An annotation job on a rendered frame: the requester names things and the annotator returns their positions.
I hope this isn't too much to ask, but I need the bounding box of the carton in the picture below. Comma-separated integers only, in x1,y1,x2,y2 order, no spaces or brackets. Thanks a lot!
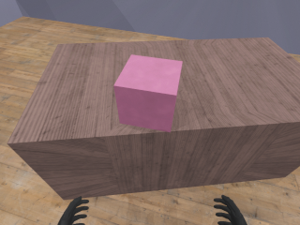
113,54,183,133

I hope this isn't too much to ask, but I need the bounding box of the robot right hand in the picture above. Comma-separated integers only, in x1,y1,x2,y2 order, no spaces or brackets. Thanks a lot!
214,195,248,225

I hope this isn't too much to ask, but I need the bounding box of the pedestal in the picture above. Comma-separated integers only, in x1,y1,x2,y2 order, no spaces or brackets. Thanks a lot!
7,37,300,200

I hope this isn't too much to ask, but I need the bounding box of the robot left hand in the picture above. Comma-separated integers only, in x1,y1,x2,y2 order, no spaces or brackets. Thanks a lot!
57,196,89,225

